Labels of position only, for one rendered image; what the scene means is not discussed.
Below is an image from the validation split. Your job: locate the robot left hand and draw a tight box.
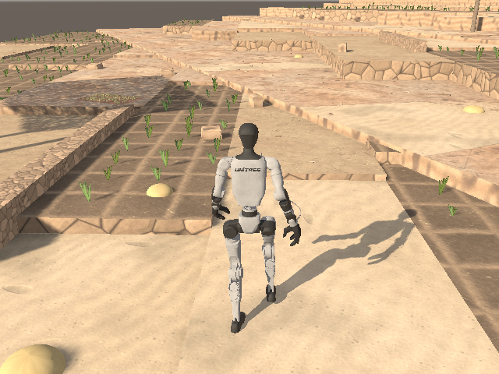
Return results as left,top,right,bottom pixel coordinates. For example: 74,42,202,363
212,205,230,220

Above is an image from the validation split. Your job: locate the right robot upper arm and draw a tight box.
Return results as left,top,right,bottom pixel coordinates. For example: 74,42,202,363
265,157,286,201

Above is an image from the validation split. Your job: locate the robot left forearm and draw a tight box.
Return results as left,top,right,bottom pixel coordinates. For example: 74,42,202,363
211,187,222,210

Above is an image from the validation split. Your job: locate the left robot upper arm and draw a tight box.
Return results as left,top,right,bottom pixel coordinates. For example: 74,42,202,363
213,157,233,198

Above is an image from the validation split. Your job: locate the left robot shin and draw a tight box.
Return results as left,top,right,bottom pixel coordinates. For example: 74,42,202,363
228,267,242,322

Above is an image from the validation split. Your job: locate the robot right hand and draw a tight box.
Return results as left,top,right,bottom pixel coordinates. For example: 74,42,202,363
283,224,301,246

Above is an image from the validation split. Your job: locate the robot right forearm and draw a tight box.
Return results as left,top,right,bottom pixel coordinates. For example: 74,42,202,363
279,189,298,227

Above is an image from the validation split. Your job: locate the right robot thigh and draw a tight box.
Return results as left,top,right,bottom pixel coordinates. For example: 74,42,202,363
260,216,276,259

